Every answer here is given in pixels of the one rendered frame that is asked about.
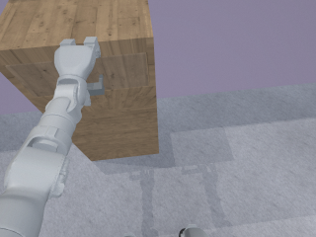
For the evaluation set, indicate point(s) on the robot left hand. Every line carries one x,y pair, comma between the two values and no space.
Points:
78,60

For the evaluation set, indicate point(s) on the robot left forearm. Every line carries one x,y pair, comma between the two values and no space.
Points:
57,124

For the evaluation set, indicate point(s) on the right robot shin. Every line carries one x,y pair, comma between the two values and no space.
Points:
191,226

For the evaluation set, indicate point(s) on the handle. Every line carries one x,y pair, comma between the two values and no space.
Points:
97,88

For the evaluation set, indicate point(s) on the robot left upper arm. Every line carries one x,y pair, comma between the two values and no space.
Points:
37,176

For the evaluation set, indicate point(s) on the cabinet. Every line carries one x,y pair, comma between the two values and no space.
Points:
121,123

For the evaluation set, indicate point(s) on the drawer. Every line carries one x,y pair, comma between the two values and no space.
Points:
119,71

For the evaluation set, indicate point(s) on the right robot thigh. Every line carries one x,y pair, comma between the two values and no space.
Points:
193,232

